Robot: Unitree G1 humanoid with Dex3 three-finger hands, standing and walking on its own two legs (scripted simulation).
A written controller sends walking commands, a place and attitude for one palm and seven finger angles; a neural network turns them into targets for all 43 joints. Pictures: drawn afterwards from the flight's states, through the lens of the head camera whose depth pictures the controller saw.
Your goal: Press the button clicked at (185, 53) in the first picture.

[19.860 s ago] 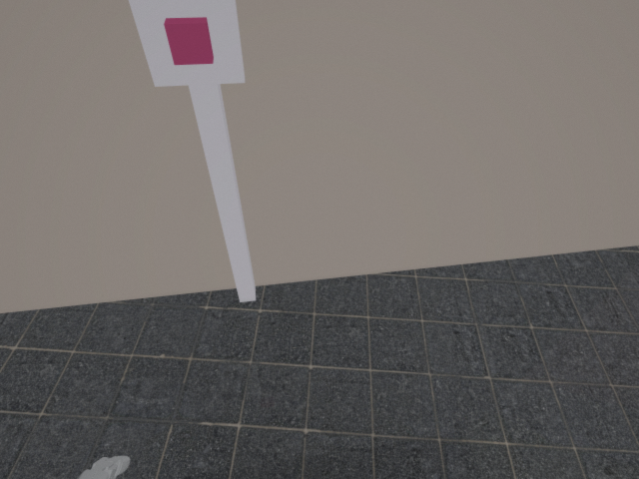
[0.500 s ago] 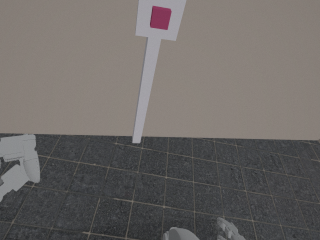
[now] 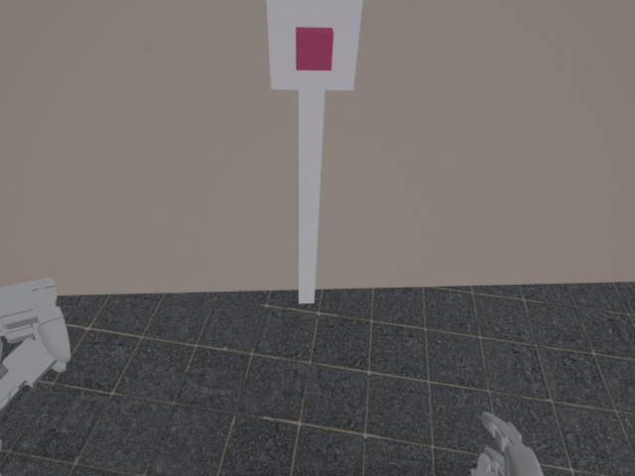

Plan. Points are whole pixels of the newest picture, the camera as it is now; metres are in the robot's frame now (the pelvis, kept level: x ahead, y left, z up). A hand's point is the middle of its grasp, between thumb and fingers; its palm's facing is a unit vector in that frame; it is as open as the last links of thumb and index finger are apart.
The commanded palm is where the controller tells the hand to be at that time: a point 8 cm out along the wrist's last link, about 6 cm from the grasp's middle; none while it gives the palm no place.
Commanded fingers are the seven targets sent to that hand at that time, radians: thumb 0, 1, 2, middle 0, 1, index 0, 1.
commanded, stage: stop stepping back and stand still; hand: left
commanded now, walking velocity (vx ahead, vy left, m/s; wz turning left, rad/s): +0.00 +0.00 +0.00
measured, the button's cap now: (313, 48) +0.84 +0.06 +0.19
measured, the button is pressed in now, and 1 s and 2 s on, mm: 0 0 0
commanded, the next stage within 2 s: let the arm hang, fingers relaxed in 1.66 s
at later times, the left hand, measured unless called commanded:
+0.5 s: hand (105, 302) +0.23 +0.22 +0.18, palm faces +0.35 -0.75 -0.56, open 3.1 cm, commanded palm +0.16 +0.26 +0.19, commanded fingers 0.00 0.90 0.90 -1.30 -1.50 -1.30 -1.50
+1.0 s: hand (93, 312) +0.22 +0.22 +0.18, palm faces +0.35 -0.79 -0.50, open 3.1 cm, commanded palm +0.15 +0.27 +0.19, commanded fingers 0.00 0.90 0.90 -1.30 -1.50 -1.30 -1.50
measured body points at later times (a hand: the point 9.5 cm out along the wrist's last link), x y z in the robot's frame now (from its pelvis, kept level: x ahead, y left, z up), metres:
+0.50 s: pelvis +0.03 -0.02 +0.01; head +0.06 -0.04 +0.45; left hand +0.20 +0.25 +0.21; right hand +0.20 -0.24 -0.10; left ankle +0.04 +0.11 -0.72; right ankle +0.02 -0.10 -0.73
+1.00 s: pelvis +0.03 -0.02 +0.01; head +0.06 -0.02 +0.46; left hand +0.19 +0.26 +0.20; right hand +0.23 -0.24 -0.06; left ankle +0.04 +0.09 -0.72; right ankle +0.02 -0.10 -0.72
